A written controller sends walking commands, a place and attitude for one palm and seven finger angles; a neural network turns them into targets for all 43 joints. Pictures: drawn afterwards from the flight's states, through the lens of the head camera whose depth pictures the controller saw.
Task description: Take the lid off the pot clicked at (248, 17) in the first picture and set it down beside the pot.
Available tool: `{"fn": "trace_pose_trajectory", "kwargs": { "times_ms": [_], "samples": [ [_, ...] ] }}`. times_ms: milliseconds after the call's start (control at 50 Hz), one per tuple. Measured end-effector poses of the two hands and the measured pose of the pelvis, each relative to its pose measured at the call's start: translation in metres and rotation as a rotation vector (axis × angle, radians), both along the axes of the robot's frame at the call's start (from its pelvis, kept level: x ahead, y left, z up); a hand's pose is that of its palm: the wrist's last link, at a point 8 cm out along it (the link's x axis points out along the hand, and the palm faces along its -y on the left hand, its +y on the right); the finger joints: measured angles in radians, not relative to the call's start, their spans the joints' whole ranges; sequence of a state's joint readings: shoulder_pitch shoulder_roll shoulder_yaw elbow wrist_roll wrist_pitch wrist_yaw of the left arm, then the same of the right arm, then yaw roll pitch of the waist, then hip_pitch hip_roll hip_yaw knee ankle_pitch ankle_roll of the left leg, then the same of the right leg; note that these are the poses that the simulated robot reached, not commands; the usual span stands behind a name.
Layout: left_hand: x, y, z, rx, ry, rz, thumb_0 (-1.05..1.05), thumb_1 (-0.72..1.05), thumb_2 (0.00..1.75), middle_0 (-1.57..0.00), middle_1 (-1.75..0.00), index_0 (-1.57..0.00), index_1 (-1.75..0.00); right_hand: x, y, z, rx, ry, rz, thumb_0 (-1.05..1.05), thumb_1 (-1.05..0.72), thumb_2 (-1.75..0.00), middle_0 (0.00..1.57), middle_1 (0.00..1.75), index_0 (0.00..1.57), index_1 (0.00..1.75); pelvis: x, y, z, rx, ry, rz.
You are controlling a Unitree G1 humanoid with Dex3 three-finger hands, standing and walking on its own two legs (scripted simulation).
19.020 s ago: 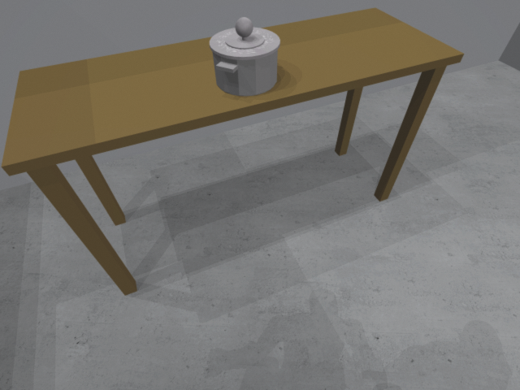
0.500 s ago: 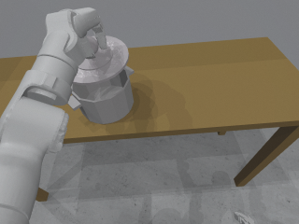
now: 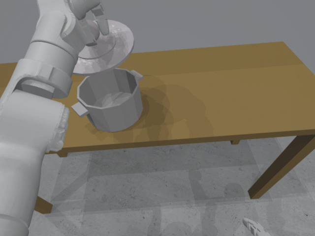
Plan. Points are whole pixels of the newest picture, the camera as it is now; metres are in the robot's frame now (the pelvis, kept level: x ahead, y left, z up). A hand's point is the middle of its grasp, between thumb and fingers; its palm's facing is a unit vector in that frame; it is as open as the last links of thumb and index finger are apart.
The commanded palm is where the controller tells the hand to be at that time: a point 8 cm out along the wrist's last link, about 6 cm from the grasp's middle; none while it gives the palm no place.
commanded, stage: lift the lid straight up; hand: left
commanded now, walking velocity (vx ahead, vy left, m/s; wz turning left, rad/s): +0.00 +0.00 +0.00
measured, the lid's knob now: (89, 31) +0.51 +0.14 +0.27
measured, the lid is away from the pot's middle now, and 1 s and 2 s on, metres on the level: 0.01 0.06 0.18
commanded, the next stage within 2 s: move the lid sideways beside the pot in 0.46 s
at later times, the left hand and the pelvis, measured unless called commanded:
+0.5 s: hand (82, 20) +0.49 +0.13 +0.31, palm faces -0.18 -0.12 -0.98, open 6.7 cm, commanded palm +0.48 +0.14 +0.38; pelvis +0.00 +0.00 +0.00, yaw +0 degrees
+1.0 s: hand (61, 24) +0.50 +0.18 +0.30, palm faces -0.19 -0.11 -0.98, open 6.7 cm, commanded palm +0.48 +0.20 +0.38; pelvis +0.01 +0.00 +0.00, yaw +0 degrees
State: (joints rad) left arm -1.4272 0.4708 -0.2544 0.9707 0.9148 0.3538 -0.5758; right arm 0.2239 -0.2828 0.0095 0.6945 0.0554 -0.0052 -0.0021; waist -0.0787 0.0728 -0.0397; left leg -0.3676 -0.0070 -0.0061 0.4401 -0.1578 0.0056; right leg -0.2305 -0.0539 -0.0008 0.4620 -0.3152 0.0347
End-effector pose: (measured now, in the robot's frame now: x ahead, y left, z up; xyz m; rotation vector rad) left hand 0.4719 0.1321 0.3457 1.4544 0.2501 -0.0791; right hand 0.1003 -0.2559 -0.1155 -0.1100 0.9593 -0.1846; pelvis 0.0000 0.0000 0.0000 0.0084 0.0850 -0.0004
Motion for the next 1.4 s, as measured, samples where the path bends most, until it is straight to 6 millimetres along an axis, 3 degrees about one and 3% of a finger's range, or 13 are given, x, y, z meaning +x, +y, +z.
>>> {"fn": "trace_pose_trajectory", "kwargs": {
  "times_ms": [160, 360, 680, 960, 1180, 1400],
  "samples": [
    [-0.004, 0.010, 0.012, 0.010, -0.014, 0.045, 0.05, 0.25, 0.81, -0.55, -0.93, -0.77, -1.04, 0.003, -0.001, 0.003, -0.011, -0.005, 0.006, 0.01, -0.90, -0.90, 0.20, 0.30, 0.20, 0.30, -0.002, 0.000, 0.000, -0.002, 0.000, 0.006],
    [-0.001, 0.011, 0.022, 0.016, -0.029, 0.059, 0.05, 0.25, 0.82, -0.55, -0.93, -0.78, -1.04, -0.008, -0.002, 0.001, -0.024, 0.023, 0.002, 0.01, -0.90, -0.90, 0.20, 0.30, 0.20, 0.30, -0.003, 0.001, 0.000, -0.005, 0.010, 0.012],
    [0.016, 0.000, 0.017, 0.018, -0.013, 0.031, 0.05, 0.25, 0.82, -0.55, -0.93, -0.78, -1.04, -0.024, -0.005, -0.004, -0.018, 0.075, -0.034, 0.01, -0.90, -0.90, 0.20, 0.30, 0.20, 0.30, 0.003, 0.000, 0.000, -0.002, 0.031, -0.005],
    [0.017, 0.045, 0.013, 0.027, -0.002, 0.107, 0.05, 0.26, 0.81, -0.55, -0.93, -0.78, -1.04, -0.013, -0.013, 0.000, -0.031, 0.096, -0.039, 0.01, -0.90, -0.90, 0.20, 0.30, 0.20, 0.30, 0.009, -0.002, 0.000, -0.004, 0.033, -0.004],
    [0.008, 0.079, 0.009, 0.045, -0.002, 0.133, 0.06, 0.26, 0.81, -0.55, -0.93, -0.78, -1.04, 0.003, -0.008, 0.005, -0.037, 0.078, -0.015, 0.01, -0.90, -0.90, 0.20, 0.30, 0.20, 0.30, 0.007, 0.001, 0.000, -0.012, 0.029, 0.010],
    [-0.001, 0.102, 0.010, 0.065, -0.001, 0.155, 0.06, 0.26, 0.81, -0.55, -0.93, -0.78, -1.05, -0.005, 0.001, 0.002, -0.028, 0.108, -0.009, 0.01, -0.90, -0.90, 0.20, 0.30, 0.20, 0.30, 0.002, 0.007, 0.000, -0.018, 0.026, 0.017]
  ]
}}
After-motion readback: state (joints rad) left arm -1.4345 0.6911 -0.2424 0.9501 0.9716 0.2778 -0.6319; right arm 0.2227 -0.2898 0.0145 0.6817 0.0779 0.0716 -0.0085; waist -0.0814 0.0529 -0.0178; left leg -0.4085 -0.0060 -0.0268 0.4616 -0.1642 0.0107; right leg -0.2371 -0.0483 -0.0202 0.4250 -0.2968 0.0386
